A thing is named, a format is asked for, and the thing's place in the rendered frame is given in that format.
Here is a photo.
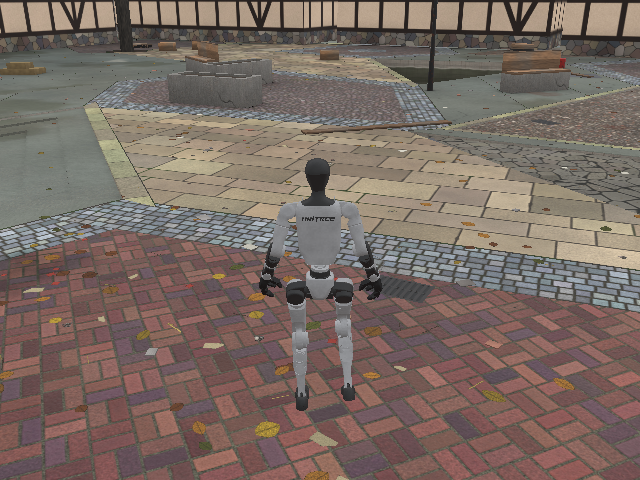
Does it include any robot left forearm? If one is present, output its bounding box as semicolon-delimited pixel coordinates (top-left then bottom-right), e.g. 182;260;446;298
261;242;280;280

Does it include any robot left shin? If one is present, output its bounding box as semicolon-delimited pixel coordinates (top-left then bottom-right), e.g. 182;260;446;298
292;332;307;397

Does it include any right robot hand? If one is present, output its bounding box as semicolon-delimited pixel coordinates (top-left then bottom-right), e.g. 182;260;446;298
359;278;383;300

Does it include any left robot hand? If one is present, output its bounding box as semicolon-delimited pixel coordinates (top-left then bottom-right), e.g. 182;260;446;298
259;277;282;297

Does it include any robot right forearm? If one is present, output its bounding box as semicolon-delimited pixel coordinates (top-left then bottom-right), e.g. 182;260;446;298
359;241;380;282

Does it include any robot shin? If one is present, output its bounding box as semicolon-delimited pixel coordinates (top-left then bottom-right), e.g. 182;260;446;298
338;319;353;388
292;332;307;397

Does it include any robot right shin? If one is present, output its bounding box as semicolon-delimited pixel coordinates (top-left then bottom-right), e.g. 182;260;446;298
338;319;353;388

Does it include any left robot upper arm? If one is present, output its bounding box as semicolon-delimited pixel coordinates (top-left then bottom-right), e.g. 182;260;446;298
270;202;298;258

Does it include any right robot upper arm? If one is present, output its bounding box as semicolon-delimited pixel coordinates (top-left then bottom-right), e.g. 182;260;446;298
339;201;368;257

